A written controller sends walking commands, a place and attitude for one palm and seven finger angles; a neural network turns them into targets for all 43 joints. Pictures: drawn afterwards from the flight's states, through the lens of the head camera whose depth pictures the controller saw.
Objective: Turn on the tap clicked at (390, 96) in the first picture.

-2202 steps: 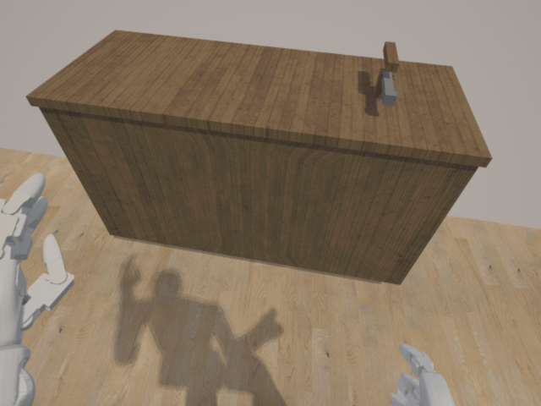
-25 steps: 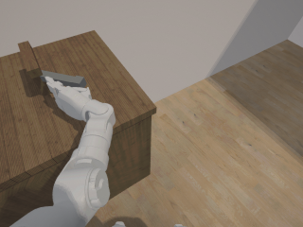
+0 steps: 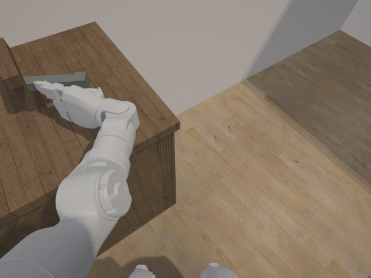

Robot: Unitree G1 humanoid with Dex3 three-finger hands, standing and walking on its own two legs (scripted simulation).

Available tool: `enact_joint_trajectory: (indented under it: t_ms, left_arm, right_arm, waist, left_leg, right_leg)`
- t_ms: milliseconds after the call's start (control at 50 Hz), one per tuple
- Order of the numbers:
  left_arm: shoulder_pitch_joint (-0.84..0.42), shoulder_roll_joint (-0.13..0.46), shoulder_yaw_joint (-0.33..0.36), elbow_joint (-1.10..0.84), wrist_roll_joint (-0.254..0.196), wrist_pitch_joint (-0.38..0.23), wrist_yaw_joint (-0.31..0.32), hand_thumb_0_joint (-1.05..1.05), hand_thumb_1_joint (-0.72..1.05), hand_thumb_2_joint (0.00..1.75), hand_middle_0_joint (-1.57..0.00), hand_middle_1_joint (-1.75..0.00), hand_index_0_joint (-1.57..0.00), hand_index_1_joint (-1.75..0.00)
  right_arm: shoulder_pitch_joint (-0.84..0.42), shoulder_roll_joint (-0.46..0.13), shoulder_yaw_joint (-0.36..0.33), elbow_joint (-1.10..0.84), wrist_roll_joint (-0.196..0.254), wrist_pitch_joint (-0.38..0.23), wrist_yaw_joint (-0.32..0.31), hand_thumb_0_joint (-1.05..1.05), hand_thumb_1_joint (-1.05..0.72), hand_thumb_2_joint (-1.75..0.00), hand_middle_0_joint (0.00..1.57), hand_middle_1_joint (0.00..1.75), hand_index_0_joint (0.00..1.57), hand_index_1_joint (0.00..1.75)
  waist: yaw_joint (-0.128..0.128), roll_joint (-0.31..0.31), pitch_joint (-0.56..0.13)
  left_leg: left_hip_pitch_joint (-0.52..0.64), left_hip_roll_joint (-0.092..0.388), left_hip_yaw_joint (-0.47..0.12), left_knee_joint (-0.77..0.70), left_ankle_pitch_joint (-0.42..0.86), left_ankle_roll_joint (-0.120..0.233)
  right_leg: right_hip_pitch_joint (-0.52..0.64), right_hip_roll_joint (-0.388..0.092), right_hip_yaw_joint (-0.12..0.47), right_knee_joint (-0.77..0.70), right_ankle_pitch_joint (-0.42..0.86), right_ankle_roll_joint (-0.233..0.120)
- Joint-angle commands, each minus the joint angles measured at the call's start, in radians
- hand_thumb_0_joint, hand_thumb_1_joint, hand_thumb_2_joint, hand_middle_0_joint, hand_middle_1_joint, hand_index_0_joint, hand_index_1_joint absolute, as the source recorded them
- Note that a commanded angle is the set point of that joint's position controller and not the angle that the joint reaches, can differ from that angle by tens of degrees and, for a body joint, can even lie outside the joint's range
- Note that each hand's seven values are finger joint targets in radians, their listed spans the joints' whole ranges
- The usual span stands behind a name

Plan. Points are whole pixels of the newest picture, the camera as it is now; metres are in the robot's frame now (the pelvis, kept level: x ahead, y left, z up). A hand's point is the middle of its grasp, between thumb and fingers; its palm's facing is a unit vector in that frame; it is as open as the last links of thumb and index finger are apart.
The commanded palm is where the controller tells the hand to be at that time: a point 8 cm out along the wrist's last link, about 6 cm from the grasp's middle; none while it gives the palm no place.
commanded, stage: push the lever round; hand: left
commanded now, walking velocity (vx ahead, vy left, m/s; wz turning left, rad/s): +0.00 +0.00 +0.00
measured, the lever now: (81, 81) +0.54 +0.18 +0.10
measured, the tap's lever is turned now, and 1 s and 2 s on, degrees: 61 86 86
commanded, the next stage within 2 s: lift the hand up off the lever in 0.76 s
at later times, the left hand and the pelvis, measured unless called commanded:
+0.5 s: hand (101, 84) +0.54 +0.14 +0.10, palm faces +0.86 -0.48 -0.19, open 8.5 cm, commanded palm +0.49 +0.16 +0.10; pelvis +0.00 -0.01 +0.00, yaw -1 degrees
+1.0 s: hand (102, 82) +0.54 +0.14 +0.09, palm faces +0.87 -0.45 -0.20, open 8.6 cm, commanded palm +0.50 +0.16 +0.11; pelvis +0.00 -0.03 +0.00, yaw -1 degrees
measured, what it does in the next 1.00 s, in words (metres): stands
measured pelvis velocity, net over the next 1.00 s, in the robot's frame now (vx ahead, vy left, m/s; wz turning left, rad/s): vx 0.00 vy -0.03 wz -0.02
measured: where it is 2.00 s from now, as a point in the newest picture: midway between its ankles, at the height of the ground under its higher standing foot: outside the picture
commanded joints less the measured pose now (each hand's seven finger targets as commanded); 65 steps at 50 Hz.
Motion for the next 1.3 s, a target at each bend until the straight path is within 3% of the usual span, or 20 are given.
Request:
enact_joint_trajectory:
  t_ms: [0, 40, 140, 200, 240, 300, 340, 380, 440, 500, 680, 760, 840, 920, 940, 1000, 1140, 1180, 1240, 1280]
  left_arm:
    - [-0.546, 0.193, -0.077, -0.192, 0.06, -0.038, -0.029, 0.0, 0.9, 0.9, -0.15, -0.15, -0.15, -0.15]
    - [-0.526, 0.245, -0.035, -0.177, 0.064, -0.04, -0.03, 0.0, 0.9, 0.9, -0.15, -0.15, -0.15, -0.15]
    - [-0.527, 0.289, -0.013, -0.166, 0.074, -0.043, -0.033, 0.0, 0.9, 0.9, -0.15, -0.15, -0.15, -0.15]
    - [-0.555, 0.273, -0.038, -0.167, 0.075, -0.048, -0.035, 0.0, 0.9, 0.9, -0.15, -0.15, -0.15, -0.15]
    - [-0.548, 0.331, 0.006, -0.145, 0.078, -0.049, -0.036, 0.0, 0.9, 0.9, -0.15, -0.15, -0.15, -0.15]
    - [-0.573, 0.316, -0.019, -0.146, 0.08, -0.047, -0.041, 0.0, 0.9, 0.9, -0.15, -0.15, -0.15, -0.15]
    - [-0.56, 0.365, 0.019, -0.114, 0.085, -0.043, -0.041, 0.0, 0.9, 0.9, -0.15, -0.15, -0.15, -0.15]
    - [-0.57, 0.358, 0.007, -0.121, 0.083, -0.04, -0.043, 0.0, 0.9, 0.9, -0.15, -0.15, -0.15, -0.15]
    - [-0.561, 0.42, 0.048, -0.094, 0.086, -0.033, -0.05, 0.0, 0.9, 0.9, -0.15, -0.15, -0.15, -0.15]
    - [-0.586, 0.405, 0.024, -0.11, 0.089, -0.038, -0.06, 0.0, 0.9, 0.9, -0.15, -0.15, -0.15, -0.15]
    - [-0.632, 0.46, 0.039, -0.125, 0.106, -0.046, -0.069, 0.0, 0.9, 0.9, -0.15, -0.15, -0.15, -0.15]
    - [-0.641, 0.531, 0.076, -0.129, 0.107, -0.047, -0.078, 0.0, 0.9, 0.9, -0.15, -0.15, -0.15, -0.15]
    - [-0.645, 0.521, 0.06, -0.096, 0.118, -0.044, -0.083, 0.0, 0.9, 0.9, -0.15, -0.15, -0.15, -0.15]
    - [-0.676, 0.508, 0.031, -0.144, 0.11, -0.05, -0.092, 0.0, 0.9, 0.9, -0.15, -0.15, -0.15, -0.15]
    - [-0.658, 0.558, 0.074, -0.133, 0.11, -0.05, -0.091, 0.0, 0.9, 0.9, -0.15, -0.15, -0.15, -0.15]
    - [-0.679, 0.546, 0.051, -0.174, 0.104, -0.049, -0.101, 0.0, 0.9, 0.9, -0.15, -0.15, -0.15, -0.15]
    - [-0.648, 0.583, 0.08, -0.196, 0.09, -0.038, -0.116, 0.0, 0.9, 0.9, -0.15, -0.15, -0.15, -0.15]
    - [-0.657, 0.549, 0.047, -0.198, 0.09, -0.03, -0.12, 0.0, 0.9, 0.9, -0.15, -0.15, -0.15, -0.15]
    - [-0.647, 0.566, 0.058, -0.171, 0.088, -0.011, -0.125, 0.0, 0.9, 0.9, -0.15, -0.15, -0.15, -0.15]
    - [-0.678, 0.558, 0.042, -0.22, 0.08, -0.011, -0.132, 0.0, 0.9, 0.9, -0.15, -0.15, -0.15, -0.15]
  right_arm:
    - [0.116, -0.146, -0.043, -0.056, -0.006, -0.03, 0.005, 0.0, -0.9, -0.9, 0.2, 0.3, 0.2, 0.3]
    - [0.134, -0.152, -0.045, -0.048, -0.008, -0.031, 0.005, 0.0, -0.9, -0.9, 0.2, 0.3, 0.2, 0.3]
    - [0.15, -0.156, -0.043, -0.048, -0.006, -0.034, 0.005, 0.0, -0.9, -0.9, 0.2, 0.3, 0.2, 0.3]
    - [0.148, -0.155, -0.04, -0.052, -0.003, -0.041, 0.007, 0.0, -0.9, -0.9, 0.2, 0.3, 0.2, 0.3]
    - [0.16, -0.163, -0.042, -0.042, -0.005, -0.044, 0.004, 0.0, -0.9, -0.9, 0.2, 0.3, 0.2, 0.3]
    - [0.159, -0.16, -0.037, -0.047, -0.002, -0.05, 0.006, 0.0, -0.9, -0.9, 0.2, 0.3, 0.2, 0.3]
    - [0.171, -0.168, -0.038, -0.038, -0.004, -0.05, 0.004, 0.0, -0.9, -0.9, 0.2, 0.3, 0.2, 0.3]
    - [0.172, -0.165, -0.033, -0.048, -0.002, -0.052, 0.005, 0.0, -0.9, -0.9, 0.2, 0.3, 0.2, 0.3]
    - [0.183, -0.172, -0.032, -0.044, -0.001, -0.053, 0.0, 0.0, -0.9, -0.9, 0.2, 0.3, 0.2, 0.3]
    - [0.191, -0.17, -0.03, -0.053, 0.001, -0.055, 0.001, 0.0, -0.9, -0.9, 0.2, 0.3, 0.2, 0.3]
    - [0.207, -0.176, -0.029, -0.052, 0.002, -0.068, -0.006, 0.0, -0.9, -0.9, 0.2, 0.3, 0.2, 0.3]
    - [0.216, -0.183, -0.027, -0.051, 0.006, -0.072, -0.011, 0.0, -0.9, -0.9, 0.2, 0.3, 0.2, 0.3]
    - [0.219, -0.183, -0.026, -0.042, 0.004, -0.082, -0.011, 0.0, -0.9, -0.9, 0.2, 0.3, 0.2, 0.3]
    - [0.212, -0.179, -0.022, -0.054, 0.007, -0.091, -0.009, 0.0, -0.9, -0.9, 0.2, 0.3, 0.2, 0.3]
    - [0.225, -0.185, -0.026, -0.043, 0.006, -0.09, -0.01, 0.0, -0.9, -0.9, 0.2, 0.3, 0.2, 0.3]
    - [0.215, -0.18, -0.022, -0.054, 0.011, -0.093, -0.011, 0.0, -0.9, -0.9, 0.2, 0.3, 0.2, 0.3]
    - [0.224, -0.184, -0.025, -0.047, 0.012, -0.098, -0.01, 0.0, -0.9, -0.9, 0.2, 0.3, 0.2, 0.3]
    - [0.213, -0.181, -0.022, -0.054, 0.014, -0.099, -0.007, 0.0, -0.9, -0.9, 0.2, 0.3, 0.2, 0.3]
    - [0.214, -0.187, -0.023, -0.044, 0.015, -0.101, -0.009, 0.0, -0.9, -0.9, 0.2, 0.3, 0.2, 0.3]
    - [0.213, -0.184, -0.02, -0.054, 0.018, -0.101, -0.008, 0.0, -0.9, -0.9, 0.2, 0.3, 0.2, 0.3]
  waist:
    - [-0.042, -0.023, -0.416]
    - [-0.035, -0.036, -0.427]
    - [-0.04, -0.03, -0.401]
    - [-0.056, -0.03, -0.387]
    - [-0.051, -0.035, -0.384]
    - [-0.062, -0.019, -0.384]
    - [-0.059, -0.024, -0.38]
    - [-0.064, -0.016, -0.386]
    - [-0.063, -0.027, -0.389]
    - [-0.071, -0.02, -0.41]
    - [-0.084, -0.021, -0.431]
    - [-0.083, -0.022, -0.437]
    - [-0.09, -0.005, -0.411]
    - [-0.088, 0.019, -0.442]
    - [-0.077, 0.007, -0.449]
    - [-0.081, 0.021, -0.465]
    - [-0.063, 0.042, -0.477]
    - [-0.07, 0.05, -0.467]
    - [-0.072, 0.026, -0.431]
    - [-0.07, 0.04, -0.465]
  left_leg:
    - [0.277, -0.026, 0.08, -0.048, 0.229, 0.091]
    - [0.266, -0.025, 0.081, -0.043, 0.241, 0.092]
    - [0.233, -0.024, 0.085, -0.05, 0.213, 0.096]
    - [0.235, -0.022, 0.086, -0.06, 0.189, 0.1]
    - [0.217, -0.022, 0.085, -0.056, 0.182, 0.101]
    - [0.224, -0.018, 0.087, -0.06, 0.179, 0.103]
    - [0.203, -0.019, 0.084, -0.054, 0.177, 0.103]
    - [0.204, -0.018, 0.088, -0.054, 0.186, 0.105]
    - [0.168, -0.018, 0.089, -0.045, 0.173, 0.107]
    - [0.191, -0.013, 0.088, -0.045, 0.202, 0.106]
    - [0.173, -0.01, 0.089, -0.036, 0.201, 0.11]
    - [0.138, -0.01, 0.089, -0.03, 0.182, 0.112]
    - [0.147, -0.007, 0.085, -0.03, 0.168, 0.112]
    - [0.166, -0.008, 0.087, -0.037, 0.161, 0.113]
    - [0.153, -0.009, 0.084, -0.032, 0.158, 0.112]
    - [0.15, -0.008, 0.085, -0.035, 0.158, 0.111]
    - [0.154, -0.01, 0.082, -0.036, 0.166, 0.108]
    - [0.166, -0.009, 0.083, -0.043, 0.163, 0.108]
    - [0.136, -0.011, 0.081, -0.038, 0.142, 0.109]
    - [0.155, -0.011, 0.08, -0.042, 0.155, 0.109]
  right_leg:
    - [0.162, -0.008, 0.007, -0.174, 0.283, 0.044]
    - [0.179, -0.008, 0.009, -0.169, 0.315, 0.046]
    - [0.195, -0.01, 0.018, -0.18, 0.315, 0.051]
    - [0.183, -0.007, 0.018, -0.195, 0.274, 0.052]
    - [0.187, -0.008, 0.022, -0.191, 0.284, 0.053]
    - [0.179, -0.009, 0.024, -0.195, 0.273, 0.055]
    - [0.177, -0.01, 0.028, -0.187, 0.285, 0.055]
    - [0.182, -0.013, 0.029, -0.189, 0.299, 0.059]
    - [0.199, -0.02, 0.045, -0.185, 0.332, 0.067]
    - [0.201, -0.02, 0.039, -0.18, 0.349, 0.067]
    - [0.217, -0.023, 0.053, -0.172, 0.387, 0.077]
    - [0.243, -0.033, 0.068, -0.168, 0.416, 0.085]
    - [0.201, -0.024, 0.064, -0.175, 0.372, 0.081]
    - [0.217, -0.022, 0.07, -0.183, 0.362, 0.083]
    - [0.228, -0.023, 0.071, -0.18, 0.371, 0.082]
    - [0.264, -0.031, 0.083, -0.181, 0.406, 0.09]
    - [0.292, -0.031, 0.09, -0.179, 0.44, 0.091]
    - [0.282, -0.028, 0.085, -0.18, 0.415, 0.089]
    - [0.284, -0.031, 0.096, -0.19, 0.416, 0.095]
    - [0.305, -0.035, 0.097, -0.184, 0.434, 0.096]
